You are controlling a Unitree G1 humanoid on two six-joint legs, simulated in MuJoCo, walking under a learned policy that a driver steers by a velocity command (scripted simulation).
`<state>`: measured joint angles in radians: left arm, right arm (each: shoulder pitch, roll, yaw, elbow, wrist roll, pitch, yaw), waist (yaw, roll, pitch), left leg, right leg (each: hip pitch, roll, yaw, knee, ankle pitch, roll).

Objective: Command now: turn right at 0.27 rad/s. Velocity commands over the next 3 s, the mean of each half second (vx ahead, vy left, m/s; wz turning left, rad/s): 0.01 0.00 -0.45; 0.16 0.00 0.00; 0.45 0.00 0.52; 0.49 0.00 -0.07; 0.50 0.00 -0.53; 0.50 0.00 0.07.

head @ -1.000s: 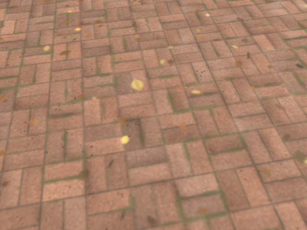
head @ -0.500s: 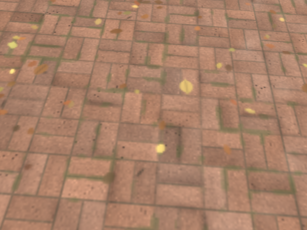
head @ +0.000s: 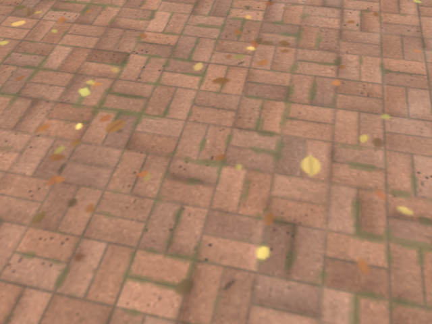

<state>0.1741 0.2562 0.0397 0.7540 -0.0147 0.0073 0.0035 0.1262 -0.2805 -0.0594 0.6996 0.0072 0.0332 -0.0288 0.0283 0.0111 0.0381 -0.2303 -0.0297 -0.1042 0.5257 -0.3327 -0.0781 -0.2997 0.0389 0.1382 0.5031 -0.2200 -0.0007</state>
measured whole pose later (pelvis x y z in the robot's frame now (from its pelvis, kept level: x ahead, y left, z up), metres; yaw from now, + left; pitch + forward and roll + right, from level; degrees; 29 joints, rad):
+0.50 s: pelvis -0.01 -0.04 +0.00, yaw -16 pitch +2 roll +1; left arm 0.18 0.31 0.06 0.66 0.00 0.01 -0.01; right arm 0.13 -0.33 -0.09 0.74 0.00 0.02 -0.04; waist 0.01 0.04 0.07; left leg -0.46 0.01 -0.04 1.11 -0.50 -0.06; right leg -0.32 0.05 0.04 0.53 -0.23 -0.06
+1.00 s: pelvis +0.06 -0.04 +0.01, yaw -13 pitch +1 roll -2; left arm 0.15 0.31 0.05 0.70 -0.01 -0.07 -0.02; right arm 0.42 -0.25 -0.04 0.83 0.02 -0.06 0.00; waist -0.05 -0.04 0.00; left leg -0.11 -0.02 -0.09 0.38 -0.29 0.04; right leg -0.45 0.03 0.02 0.89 -0.36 -0.02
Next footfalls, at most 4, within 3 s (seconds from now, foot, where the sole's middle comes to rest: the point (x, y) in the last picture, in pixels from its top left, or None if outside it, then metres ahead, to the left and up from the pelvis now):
0.02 left None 0.02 0.14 -0.78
0.36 right None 0.03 -0.14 -0.78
0.84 left None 0.06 0.07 -0.78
1.24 right None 0.28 -0.24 -0.78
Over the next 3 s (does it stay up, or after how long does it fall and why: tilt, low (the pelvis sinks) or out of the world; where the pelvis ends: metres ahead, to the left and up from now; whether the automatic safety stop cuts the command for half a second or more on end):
stays up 1.14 -0.16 0.01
